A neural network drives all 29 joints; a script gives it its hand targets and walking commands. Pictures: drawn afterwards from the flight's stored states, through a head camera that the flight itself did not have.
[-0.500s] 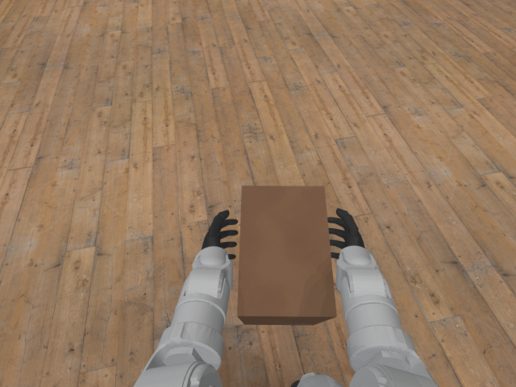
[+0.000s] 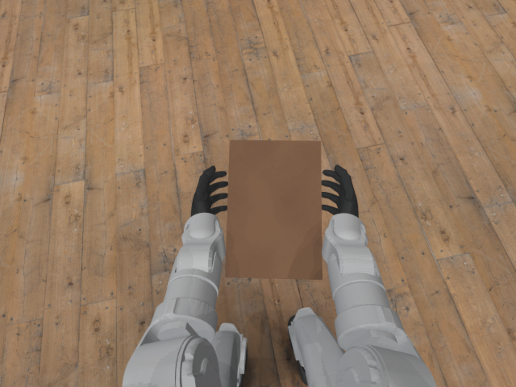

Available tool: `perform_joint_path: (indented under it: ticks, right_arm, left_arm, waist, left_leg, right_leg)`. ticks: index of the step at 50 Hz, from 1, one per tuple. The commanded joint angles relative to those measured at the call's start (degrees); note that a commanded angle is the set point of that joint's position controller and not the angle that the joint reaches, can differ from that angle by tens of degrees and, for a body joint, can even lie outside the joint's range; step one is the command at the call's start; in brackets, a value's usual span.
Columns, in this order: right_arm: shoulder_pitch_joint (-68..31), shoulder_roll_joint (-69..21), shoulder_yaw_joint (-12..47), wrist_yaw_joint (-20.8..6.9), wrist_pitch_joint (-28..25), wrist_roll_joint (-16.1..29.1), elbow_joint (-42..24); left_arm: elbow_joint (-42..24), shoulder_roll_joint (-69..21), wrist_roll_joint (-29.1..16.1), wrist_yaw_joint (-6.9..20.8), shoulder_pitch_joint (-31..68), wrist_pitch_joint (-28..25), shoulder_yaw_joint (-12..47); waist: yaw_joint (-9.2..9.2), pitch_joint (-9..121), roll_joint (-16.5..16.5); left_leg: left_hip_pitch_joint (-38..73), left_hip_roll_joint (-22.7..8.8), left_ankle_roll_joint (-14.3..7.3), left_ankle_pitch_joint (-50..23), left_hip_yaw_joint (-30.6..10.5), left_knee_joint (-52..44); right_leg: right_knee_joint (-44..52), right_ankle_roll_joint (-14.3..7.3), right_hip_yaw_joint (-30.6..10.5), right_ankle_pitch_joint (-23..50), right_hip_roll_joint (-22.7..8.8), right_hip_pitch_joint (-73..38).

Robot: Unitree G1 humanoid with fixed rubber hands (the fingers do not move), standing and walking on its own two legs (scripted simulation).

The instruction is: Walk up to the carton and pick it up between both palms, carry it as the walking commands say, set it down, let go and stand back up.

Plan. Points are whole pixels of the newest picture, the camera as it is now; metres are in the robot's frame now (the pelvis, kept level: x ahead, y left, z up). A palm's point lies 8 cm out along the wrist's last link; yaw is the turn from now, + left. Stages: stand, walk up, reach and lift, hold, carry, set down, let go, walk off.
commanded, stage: set down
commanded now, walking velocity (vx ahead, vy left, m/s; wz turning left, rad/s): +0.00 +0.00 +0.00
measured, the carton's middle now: (273, 212) +0.40 -0.03 -0.13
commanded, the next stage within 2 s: none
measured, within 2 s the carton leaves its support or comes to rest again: neither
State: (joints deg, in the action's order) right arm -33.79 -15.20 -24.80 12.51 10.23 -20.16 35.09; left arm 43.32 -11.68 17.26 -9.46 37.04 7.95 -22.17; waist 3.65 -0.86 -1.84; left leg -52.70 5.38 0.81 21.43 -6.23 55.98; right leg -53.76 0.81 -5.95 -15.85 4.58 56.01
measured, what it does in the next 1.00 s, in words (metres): lowers itself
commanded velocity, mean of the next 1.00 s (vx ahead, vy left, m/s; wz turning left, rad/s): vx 0.00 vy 0.00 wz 0.00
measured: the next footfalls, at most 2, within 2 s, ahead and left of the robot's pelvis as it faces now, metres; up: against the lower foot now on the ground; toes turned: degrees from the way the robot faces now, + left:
none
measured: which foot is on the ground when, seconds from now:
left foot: down 0.00-1.00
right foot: down 0.00-1.00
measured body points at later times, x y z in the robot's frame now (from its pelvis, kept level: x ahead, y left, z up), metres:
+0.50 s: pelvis +0.00 +0.01 -0.07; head +0.20 -0.01 +0.33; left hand +0.42 +0.09 -0.15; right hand +0.40 -0.14 -0.14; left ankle +0.05 +0.12 -0.67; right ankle +0.09 -0.11 -0.67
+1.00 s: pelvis -0.03 +0.01 -0.15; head +0.23 -0.01 +0.23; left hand +0.45 +0.08 -0.23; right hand +0.43 -0.15 -0.23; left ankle +0.05 +0.12 -0.67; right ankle +0.09 -0.12 -0.67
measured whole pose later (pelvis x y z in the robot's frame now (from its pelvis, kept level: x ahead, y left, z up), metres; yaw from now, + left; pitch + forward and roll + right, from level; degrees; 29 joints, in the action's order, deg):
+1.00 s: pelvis -0.03 +0.01 -0.15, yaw +2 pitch +35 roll +2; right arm -54.6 -9.7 -29.2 12.0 13.3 -18.0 38.6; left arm 47.8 -6.3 13.1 -14.0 57.2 11.1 -22.5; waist 4.5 1.2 -2.4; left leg -94.5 10.4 2.0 31.1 -4.7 90.9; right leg -89.0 3.5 -7.2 -25.5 6.9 97.9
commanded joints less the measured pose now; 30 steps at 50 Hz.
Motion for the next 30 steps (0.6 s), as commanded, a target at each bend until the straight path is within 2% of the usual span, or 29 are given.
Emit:
perform_joint_path:
  ticks: [1,17,30]
  right_arm:
    - [-30.0,-54.2,31.0,-14.3,-2.0,4.6,5.5]
    - [-34.2,-51.6,31.9,-15.6,-2.0,5.6,6.2]
    - [-41.1,-50.1,30.0,-16.0,-0.7,7.1,7.4]
  left_arm:
    - [1.9,-50.7,-4.3,14.8,32.2,-2.9,27.5]
    - [0.5,-51.8,-7.6,12.6,37.3,-2.7,30.4]
    - [1.3,-50.3,-8.4,10.9,44.5,-2.0,29.1]
  waist:
    - [-0.1,41.2,2.2]
    - [1.21,50.2,0.1]
    - [1.71,54.7,0.2]
  left_leg:
    - [1.1,4.1,-2.3,-4.1,2.0,-4.7]
    - [-6.0,5.8,-0.1,-7.3,2.6,6.0]
    - [-13.6,6.9,0.3,-5.6,4.0,14.3]
  right_leg:
    - [1.9,0.8,0.8,8.3,3.1,-29.6]
    - [-10.6,1.1,3.7,10.6,4.5,-14.5]
    - [-19.1,1.9,5.2,9.4,5.0,-5.7]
